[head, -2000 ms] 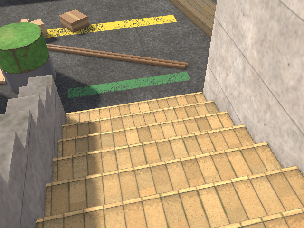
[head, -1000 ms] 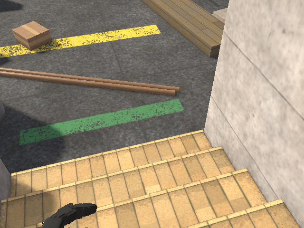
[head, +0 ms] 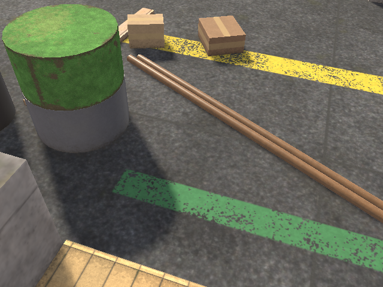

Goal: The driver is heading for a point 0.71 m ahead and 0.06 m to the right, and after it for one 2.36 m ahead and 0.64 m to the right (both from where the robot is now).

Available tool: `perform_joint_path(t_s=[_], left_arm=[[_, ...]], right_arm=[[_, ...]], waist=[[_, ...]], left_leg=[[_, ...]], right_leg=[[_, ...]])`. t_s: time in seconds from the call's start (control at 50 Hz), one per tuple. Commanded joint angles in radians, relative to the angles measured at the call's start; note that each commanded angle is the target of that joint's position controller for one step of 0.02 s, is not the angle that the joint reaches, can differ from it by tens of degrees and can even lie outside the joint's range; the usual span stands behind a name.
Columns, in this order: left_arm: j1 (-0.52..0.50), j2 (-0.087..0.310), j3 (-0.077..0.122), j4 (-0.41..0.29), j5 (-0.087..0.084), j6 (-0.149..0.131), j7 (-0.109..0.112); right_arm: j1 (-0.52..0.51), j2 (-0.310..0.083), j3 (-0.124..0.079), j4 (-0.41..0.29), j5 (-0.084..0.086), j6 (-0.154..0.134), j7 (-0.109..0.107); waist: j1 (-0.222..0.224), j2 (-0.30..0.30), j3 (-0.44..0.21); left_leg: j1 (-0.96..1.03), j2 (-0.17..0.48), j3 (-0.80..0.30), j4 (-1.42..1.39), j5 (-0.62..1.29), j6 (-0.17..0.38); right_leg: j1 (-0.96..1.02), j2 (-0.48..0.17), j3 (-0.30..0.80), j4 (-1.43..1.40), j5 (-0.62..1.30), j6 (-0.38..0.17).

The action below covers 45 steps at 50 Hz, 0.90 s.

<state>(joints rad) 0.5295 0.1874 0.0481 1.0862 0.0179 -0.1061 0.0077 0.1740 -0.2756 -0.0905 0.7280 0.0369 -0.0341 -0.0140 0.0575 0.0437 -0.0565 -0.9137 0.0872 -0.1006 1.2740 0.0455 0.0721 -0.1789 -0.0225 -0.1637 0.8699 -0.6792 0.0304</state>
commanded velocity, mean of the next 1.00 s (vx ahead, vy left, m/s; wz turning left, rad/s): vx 0.76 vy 0.00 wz -0.28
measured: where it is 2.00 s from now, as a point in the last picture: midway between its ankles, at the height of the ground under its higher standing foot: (204, 262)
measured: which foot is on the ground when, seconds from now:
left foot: up 0.00-0.14, down 0.16-0.58, up 0.60-0.88, down 0.90-1.00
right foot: down 0.00-0.16, up 0.18-0.56, down 0.58-0.90, up 0.92-1.00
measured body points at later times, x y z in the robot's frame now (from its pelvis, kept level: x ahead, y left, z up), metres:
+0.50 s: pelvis +0.42 +0.04 -0.17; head +0.42 +0.03 +0.28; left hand +0.55 +0.29 -0.28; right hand +0.44 -0.19 -0.32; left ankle +0.25 +0.09 -0.82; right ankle +0.60 -0.10 -0.85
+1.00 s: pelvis +0.76 +0.06 -0.38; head +0.79 +0.06 +0.07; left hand +0.92 +0.30 -0.51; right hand +0.91 -0.20 -0.47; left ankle +0.88 +0.15 -1.12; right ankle +0.63 -0.04 -0.86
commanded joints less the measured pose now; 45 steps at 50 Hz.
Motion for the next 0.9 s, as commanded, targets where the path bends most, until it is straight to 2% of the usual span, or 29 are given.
perform_joint_path(t_s=[0.02, 0.08, 0.14, 0.16, 0.18, 0.2, 0.22, 0.24, 0.26, 0.3, 0.32, 0.36, 0.42, 0.52, 0.54, 0.56, 0.58, 0.6, 0.62, 0.64, 0.66, 0.68, 0.7, 0.72, 0.76, 0.78, 0.82, 0.86, 0.9], left_arm=[[-0.175, 0.077, 0.001, -0.121, -0.011, -0.042, 0.045], [-0.154, 0.141, 0.015, -0.11, -0.009, -0.018, 0.051], [-0.244, 0.231, 0.04, -0.144, -0.031, -0.002, 0.02], [-0.333, 0.232, 0.041, -0.156, -0.041, -0.02, 0.009], [-0.384, 0.15, 0.035, -0.157, -0.024, -0.039, 0.015], [-0.082, 0.073, 0.013, -0.233, -0.043, -0.062, -0.006], [-0.038, 0.121, 0.018, -0.2, -0.046, -0.058, -0.014], [-0.081, 0.181, 0.048, -0.201, -0.067, -0.057, -0.007], [-0.161, 0.085, 0.028, -0.259, -0.092, -0.033, 0.01], [-0.239, 0.091, 0.028, -0.247, -0.081, 0.034, 0.025], [-0.219, 0.058, 0.014, -0.237, -0.069, 0.052, 0.022], [-0.255, 0.108, 0.03, -0.242, -0.054, 0.038, -0.008], [-0.425, 0.068, 0.019, -0.297, -0.02, 0.034, -0.053], [-0.239, 0.14, 0.055, -0.228, -0.017, 0.061, -0.073], [-0.062, 0.17, 0.076, -0.188, -0.027, 0.07, -0.065], [0.257, 0.227, 0.109, -0.095, -0.021, 0.072, -0.052], [0.531, 0.19, 0.087, -0.015, -0.003, 0.072, -0.059], [0.509, 0.151, 0.048, 0.028, 0.008, 0.051, -0.079], [0.291, 0.119, 0.014, -0.058, -0.001, 0.024, -0.069], [0.176, 0.15, 0.031, -0.112, -0.002, 0.016, -0.058], [0.108, 0.263, 0.068, -0.144, -0.028, 0.011, -0.043], [-0.055, 0.3, 0.075, -0.191, -0.017, -0.01, -0.03], [-0.185, 0.232, 0.055, -0.257, -0.029, -0.023, -0.003], [-0.234, 0.209, 0.037, -0.299, -0.037, -0.01, 0.028], [-0.269, 0.223, 0.047, -0.321, -0.023, 0.026, 0.064], [-0.213, 0.136, 0.037, -0.302, -0.058, 0.023, 0.082], [-0.18, 0.078, 0.027, -0.278, -0.101, 0.046, 0.094], [-0.111, 0.046, 0.026, -0.264, -0.096, 0.086, 0.092], [-0.118, 0.037, 0.027, -0.298, -0.084, 0.117, 0.085]], right_arm=[[-0.069, 0.014, 0.023, -0.081, -0.023, -0.02, 0.065], [-0.146, 0.014, 0.022, -0.099, 0.013, -0.016, 0.099], [0.334, -0.16, -0.056, 0.042, 0.008, 0.015, 0.077], [0.585, -0.19, -0.074, 0.129, -0.022, 0.015, 0.067], [0.642, -0.143, -0.04, 0.221, -0.04, 0.008, 0.067], [0.509, -0.103, 0.003, 0.164, -0.055, -0.026, 0.062], [0.423, -0.046, 0.004, 0.132, -0.034, -0.015, 0.063], [0.322, -0.024, 0.012, 0.097, -0.013, -0.036, 0.068], [0.195, -0.135, -0.018, 0.113, -0.027, -0.037, 0.065], [0.022, -0.019, 0.025, 0.072, -0.065, -0.073, 0.057], [0.048, -0.036, 0.026, 0.075, -0.089, -0.088, 0.05], [0.099, -0.029, 0.015, 0.126, -0.06, -0.096, 0.001], [0.149, -0.04, 0.026, 0.151, -0.041, -0.102, -0.046], [0.111, -0.022, 0.014, 0.163, -0.039, -0.083, -0.024], [0.0, -0.064, 0.003, 0.144, -0.032, -0.088, -0.014], [-0.106, -0.099, -0.009, 0.111, -0.031, -0.102, 0.0], [-0.366, -0.133, -0.02, 0.037, 0.008, -0.126, 0.012], [-0.434, 0.026, 0.021, -0.081, -0.019, -0.146, 0.014], [-0.245, 0.099, 0.039, -0.192, -0.011, -0.165, 0.019], [-0.201, 0.051, 0.039, -0.18, -0.028, -0.173, 0.026], [-0.184, 0.092, 0.043, -0.179, -0.02, -0.177, 0.019], [-0.17, 0.114, 0.044, -0.175, 0.029, -0.171, 0.007], [-0.227, 0.043, 0.025, -0.16, 0.03, -0.142, -0.01], [-0.314, -0.002, 0.018, -0.187, -0.003, -0.112, -0.024], [-0.195, 0.025, 0.02, -0.147, -0.057, -0.099, -0.014], [-0.147, 0.003, 0.005, -0.129, -0.057, -0.112, 0.009], [-0.151, 0.087, 0.021, -0.151, -0.031, -0.082, 0.01], [-0.146, 0.117, 0.019, -0.176, 0.001, -0.034, 0.0], [0.048, 0.06, 0.005, -0.109, -0.051, -0.033, 0.005]], waist=[[-0.055, -0.02, 0.205], [-0.033, -0.104, 0.143], [-0.263, -0.173, -0.019], [-0.431, 0.015, -0.029], [-0.433, 0.228, 0.11], [-0.157, 0.41, -0.052], [-0.153, 0.191, -0.145], [-0.101, -0.068, -0.071], [-0.013, -0.04, -0.028], [0.017, -0.162, 0.093], [0.019, -0.17, 0.091], [-0.005, -0.038, 0.055], [-0.043, -0.036, 0.064], [0.021, 0.009, 0.102], [0.119, 0.043, 0.058], [0.29, -0.069, -0.013], [0.524, -0.263, 0.038], [0.409, -0.594, 0.134], [0.144, -0.629, 0.005], [0.089, -0.282, -0.067], [0.02, -0.016, -0.062], [-0.089, 0.077, -0.013], [-0.126, 0.213, 0.057], [-0.122, 0.355, 0.086], [-0.141, 0.097, -0.013], [-0.122, 0.024, -0.044], [-0.122, 0.022, -0.025], [-0.102, -0.023, 0.016], [-0.161, -0.106, -0.016]], left_leg=[[0.094, 0.028, -0.001, -0.45, 0.491, 0.043], [0.479, -0.061, 0.181, -0.561, 0.498, 0.027], [0.937, -0.137, 0.273, -0.474, 0.228, 0.112], [1.229, -0.096, 0.206, -0.684, 0.374, 0.201], [1.217, -0.046, 0.093, -0.73, 0.42, 0.23], [1.437, 0.043, -0.167, -0.524, 0.49, 0.277], [1.36, 0.125, -0.254, -0.601, 0.252, 0.297], [1.128, 0.141, -0.217, -0.64, 0.186, 0.225], [0.891, 0.255, -0.407, -0.772, -0.177, 0.302], [0.462, 0.344, -0.472, -0.791, -0.198, 0.305], [0.386, 0.302, -0.4, -0.769, -0.143, 0.273], [0.448, 0.171, -0.211, -0.689, -0.277, 0.155], [0.287, 0.051, 0.082, -0.637, -0.459, 0.096], [0.512, 0.094, 0.189, -0.292, 0.123, 0.009], [0.452, 0.119, 0.213, -0.11, 0.391, -0.003], [0.299, 0.078, 0.249, 0.275, 0.617, -0.029], [0.23, -0.084, 0.312, 0.943, 0.179, -0.112], [-0.081, -0.24, 0.207, 1.069, -0.73, -0.12], [-0.259, -0.223, -0.013, 0.854, -0.846, -0.138], [-0.269, -0.168, -0.056, 0.668, -0.832, -0.115], [-0.332, -0.164, -0.058, 0.606, -0.844, -0.128], [-0.363, -0.138, -0.148, 0.419, -0.683, -0.109], [-0.288, -0.091, -0.173, 0.307, -0.61, -0.149], [-0.004, -0.091, -0.13, -0.026, -0.503, -0.163], [0.581, -0.151, -0.025, -0.25, -0.075, -0.121], [0.648, -0.157, -0.054, -0.42, 0.269, -0.093], [0.901, -0.207, -0.015, -0.786, 0.502, -0.141], [0.97, -0.119, -0.095, -1.11, 0.657, -0.175], [1.174, 0.048, -0.139, -1.065, 0.798, -0.136]], right_leg=[[-0.221, -0.205, 0.122, -0.279, 0.413, -0.085], [-0.237, -0.161, -0.024, -0.2, 0.461, -0.053], [-0.159, -0.211, -0.034, 0.37, 1.273, -0.016], [-0.341, -0.108, -0.033, 0.863, 1.035, 0.023], [-0.587, 0.031, 0.002, 1.33, 0.02, 0.01], [-0.838, -0.013, 0.307, 1.09, -0.041, -0.084], [-0.802, -0.055, 0.332, 0.959, 0.001, -0.103], [-0.717, -0.046, 0.384, 0.767, 0.189, -0.147], [-0.774, -0.039, 0.32, 0.708, 0.289, -0.12], [-0.66, -0.127, 0.402, 0.521, 0.34, -0.039], [-0.598, -0.141, 0.378, 0.469, 0.371, -0.018], [-0.59, -0.153, 0.434, 0.191, 0.778, -0.053], [-0.309, -0.055, 0.253, -0.067, 1.235, -0.056], [-0.211, 0.051, 0.043, 0.033, 0.887, -0.126], [-0.002, 0.077, -0.016, 0.045, 0.753, -0.152], [0.351, 0.1, -0.043, -0.017, 0.761, -0.216], [0.423, 0.056, 0.039, -0.331, 0.988, -0.296], [0.447, 0.106, 0.317, -0.215, 1.413, -0.331], [0.562, 0.021, 0.787, -0.276, 1.43, -0.447], [0.579, -0.054, 0.944, -0.335, 1.179, -0.445], [0.56, -0.128, 1.129, -0.33, 0.948, -0.506], [0.361, -0.242, 1.381, -0.321, 0.754, -0.531], [0.121, -0.273, 1.37, -0.279, 0.905, -0.501], [-0.205, -0.169, 1.182, -0.312, 0.952, -0.422], [-0.516, 0.03, 0.857, -0.224, 1.0, -0.33], [-0.521, 0.158, 0.723, -0.067, 0.759, -0.263], [-0.589, 0.288, 0.62, 0.033, 0.364, -0.156], [-0.43, 0.311, 0.55, 0.197, 0.123, -0.077], [-0.521, 0.288, 0.42, 0.563, -0.089, -0.026]])
Keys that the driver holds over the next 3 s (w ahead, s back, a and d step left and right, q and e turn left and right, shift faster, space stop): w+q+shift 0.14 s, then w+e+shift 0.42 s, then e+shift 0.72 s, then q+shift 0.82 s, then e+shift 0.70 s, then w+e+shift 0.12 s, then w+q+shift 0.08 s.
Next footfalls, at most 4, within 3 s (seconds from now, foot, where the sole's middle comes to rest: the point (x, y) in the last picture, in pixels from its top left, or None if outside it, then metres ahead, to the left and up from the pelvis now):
0.16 left None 0.29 0.10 -0.86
0.58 right None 0.59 -0.05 -1.01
0.90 left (175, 251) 0.91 0.14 -1.15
1.34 right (232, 274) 0.81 -0.14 -1.15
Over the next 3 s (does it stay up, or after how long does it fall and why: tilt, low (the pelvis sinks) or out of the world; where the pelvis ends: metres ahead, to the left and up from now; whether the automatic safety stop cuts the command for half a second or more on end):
stays up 1.00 -0.12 -0.39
